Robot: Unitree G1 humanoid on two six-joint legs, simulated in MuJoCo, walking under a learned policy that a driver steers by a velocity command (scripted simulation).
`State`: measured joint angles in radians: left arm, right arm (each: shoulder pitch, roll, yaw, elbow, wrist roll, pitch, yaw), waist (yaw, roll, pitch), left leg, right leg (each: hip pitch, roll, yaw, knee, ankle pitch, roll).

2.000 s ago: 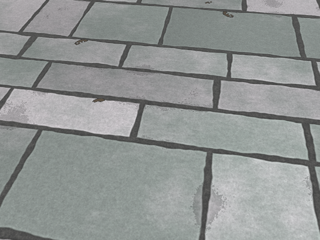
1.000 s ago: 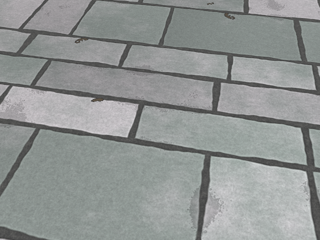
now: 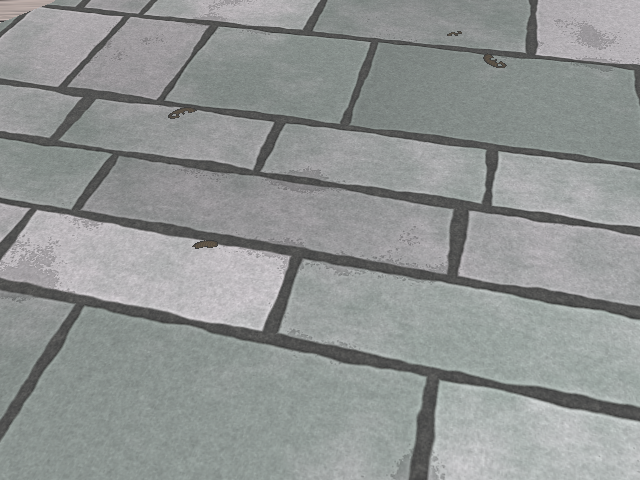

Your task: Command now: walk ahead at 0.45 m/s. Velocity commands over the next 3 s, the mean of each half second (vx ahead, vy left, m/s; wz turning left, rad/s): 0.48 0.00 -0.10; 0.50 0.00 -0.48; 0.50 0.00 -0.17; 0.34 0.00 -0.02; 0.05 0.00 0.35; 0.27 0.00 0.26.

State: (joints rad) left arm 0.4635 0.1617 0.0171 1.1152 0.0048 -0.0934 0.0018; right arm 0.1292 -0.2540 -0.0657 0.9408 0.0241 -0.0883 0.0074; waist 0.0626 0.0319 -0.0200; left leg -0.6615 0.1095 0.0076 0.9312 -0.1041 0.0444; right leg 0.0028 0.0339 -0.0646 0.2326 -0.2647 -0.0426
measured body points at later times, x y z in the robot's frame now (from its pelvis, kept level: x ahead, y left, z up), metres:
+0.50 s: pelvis +0.30 +0.06 +0.00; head +0.31 +0.06 +0.45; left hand +0.42 +0.32 -0.13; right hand +0.29 -0.20 -0.14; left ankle +0.29 +0.14 -0.75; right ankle +0.38 -0.12 -0.66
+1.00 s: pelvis +0.58 -0.04 +0.00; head +0.61 -0.06 +0.44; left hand +0.74 +0.19 -0.13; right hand +0.64 -0.35 -0.11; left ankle +0.66 +0.12 -0.66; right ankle +0.58 -0.11 -0.75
